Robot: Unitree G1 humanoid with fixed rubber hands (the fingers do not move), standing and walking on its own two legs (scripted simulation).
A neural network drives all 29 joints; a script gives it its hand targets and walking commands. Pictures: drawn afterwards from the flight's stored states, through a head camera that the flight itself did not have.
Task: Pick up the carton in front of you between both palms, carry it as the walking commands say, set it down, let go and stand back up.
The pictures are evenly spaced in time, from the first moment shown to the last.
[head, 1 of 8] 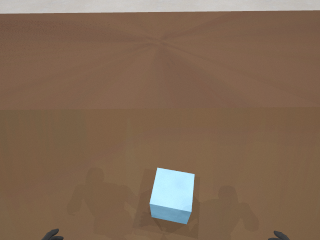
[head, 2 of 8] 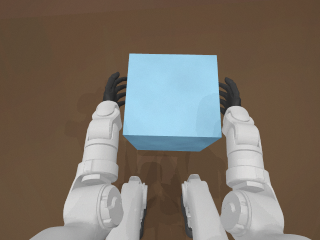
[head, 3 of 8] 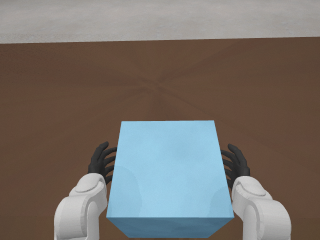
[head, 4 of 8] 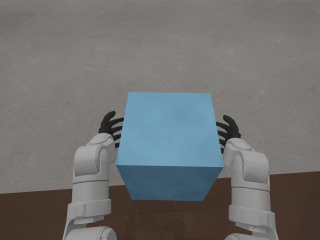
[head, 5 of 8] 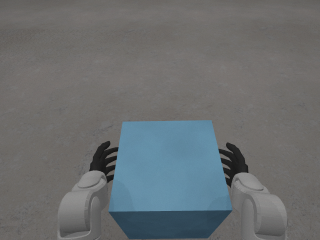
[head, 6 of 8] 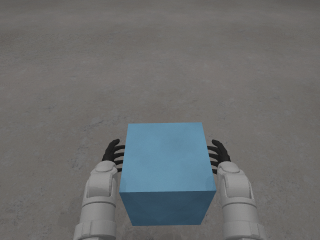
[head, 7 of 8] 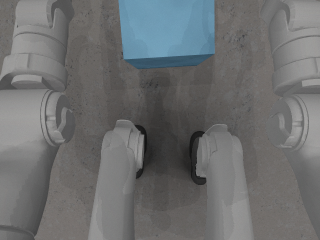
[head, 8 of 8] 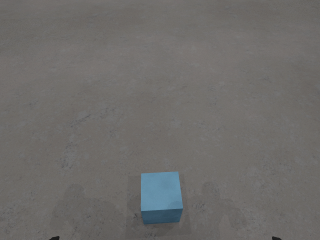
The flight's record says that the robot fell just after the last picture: no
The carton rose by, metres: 0.68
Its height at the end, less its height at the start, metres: -0.28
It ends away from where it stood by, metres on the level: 5.99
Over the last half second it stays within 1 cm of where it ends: yes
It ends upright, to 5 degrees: yes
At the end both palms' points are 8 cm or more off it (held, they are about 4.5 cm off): yes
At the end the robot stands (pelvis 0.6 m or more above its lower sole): yes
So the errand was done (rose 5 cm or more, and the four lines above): yes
